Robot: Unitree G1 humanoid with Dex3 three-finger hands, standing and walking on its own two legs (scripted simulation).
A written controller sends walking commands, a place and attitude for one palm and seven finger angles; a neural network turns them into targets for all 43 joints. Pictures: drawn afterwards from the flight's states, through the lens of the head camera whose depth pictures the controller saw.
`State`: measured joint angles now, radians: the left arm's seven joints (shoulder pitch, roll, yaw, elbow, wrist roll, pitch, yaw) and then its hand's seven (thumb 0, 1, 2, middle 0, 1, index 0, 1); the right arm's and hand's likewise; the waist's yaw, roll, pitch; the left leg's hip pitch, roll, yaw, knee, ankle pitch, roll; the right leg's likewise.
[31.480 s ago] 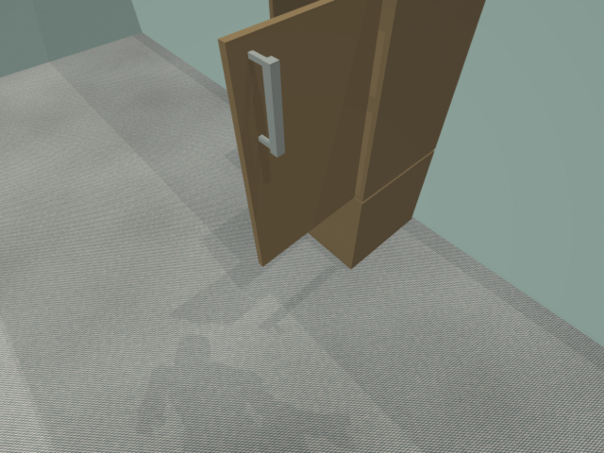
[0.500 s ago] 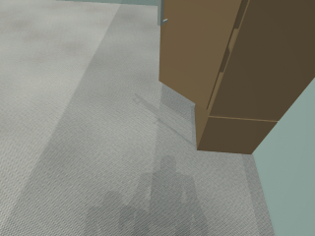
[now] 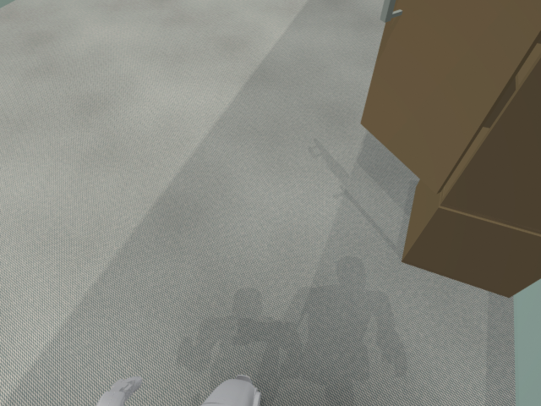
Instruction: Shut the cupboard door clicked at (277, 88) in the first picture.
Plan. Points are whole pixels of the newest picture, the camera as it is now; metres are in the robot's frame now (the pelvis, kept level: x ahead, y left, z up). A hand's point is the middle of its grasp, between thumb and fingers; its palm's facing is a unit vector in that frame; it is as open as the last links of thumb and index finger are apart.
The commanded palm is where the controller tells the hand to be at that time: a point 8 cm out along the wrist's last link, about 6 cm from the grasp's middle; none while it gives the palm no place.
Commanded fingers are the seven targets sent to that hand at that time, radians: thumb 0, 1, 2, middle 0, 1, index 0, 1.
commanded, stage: walk to a spot facing it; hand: left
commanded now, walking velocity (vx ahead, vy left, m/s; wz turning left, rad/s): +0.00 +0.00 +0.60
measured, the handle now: out of the picture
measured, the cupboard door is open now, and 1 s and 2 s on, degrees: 51 51 51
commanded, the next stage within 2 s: turn to face it in 1.38 s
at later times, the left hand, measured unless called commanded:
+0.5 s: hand out of the picture +0.06 +0.25 -0.15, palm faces +0.31 -0.92 -0.23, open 7.4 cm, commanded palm none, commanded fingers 0.00 0.90 0.90 -0.20 -0.30 -0.20 -0.30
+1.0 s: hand out of the picture +0.11 +0.21 -0.17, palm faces +0.63 -0.76 -0.19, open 7.3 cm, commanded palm none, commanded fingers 0.00 0.90 0.90 -0.20 -0.30 -0.20 -0.30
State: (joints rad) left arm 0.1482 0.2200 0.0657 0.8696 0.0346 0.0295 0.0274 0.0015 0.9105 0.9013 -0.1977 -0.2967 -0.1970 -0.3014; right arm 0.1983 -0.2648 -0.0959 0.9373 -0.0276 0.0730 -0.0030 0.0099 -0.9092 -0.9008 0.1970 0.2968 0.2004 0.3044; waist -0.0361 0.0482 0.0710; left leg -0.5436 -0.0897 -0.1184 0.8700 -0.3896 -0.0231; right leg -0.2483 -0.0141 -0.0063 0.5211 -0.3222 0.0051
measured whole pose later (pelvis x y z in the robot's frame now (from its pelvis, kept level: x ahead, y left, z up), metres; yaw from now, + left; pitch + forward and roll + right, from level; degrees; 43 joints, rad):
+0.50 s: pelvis +0.06 +0.03 +0.01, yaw +18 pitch +2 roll +0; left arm 0.21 0.24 0.08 0.89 0.03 0.03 -0.03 0.01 0.91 0.90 -0.20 -0.30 -0.19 -0.30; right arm 0.26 -0.20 -0.03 0.92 -0.03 -0.01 0.00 0.01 -0.91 -0.90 0.20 0.30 0.20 0.30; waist -0.01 -0.01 0.08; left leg -0.22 -0.03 -0.05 0.46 -0.27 0.03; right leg -0.53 -0.09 -0.02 0.93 -0.33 0.06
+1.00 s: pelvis +0.24 +0.08 +0.00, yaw +37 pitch +2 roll +0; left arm 0.36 0.16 0.06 0.99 0.04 -0.06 0.00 0.00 0.92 0.90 -0.20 -0.30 -0.20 -0.30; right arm 0.11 -0.21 -0.06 0.92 -0.02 0.01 0.05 0.01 -0.91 -0.90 0.19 0.30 0.19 0.30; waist 0.02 -0.03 0.11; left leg -0.56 0.05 0.09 0.73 -0.27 0.04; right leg -0.01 -0.11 -0.29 0.39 -0.38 0.04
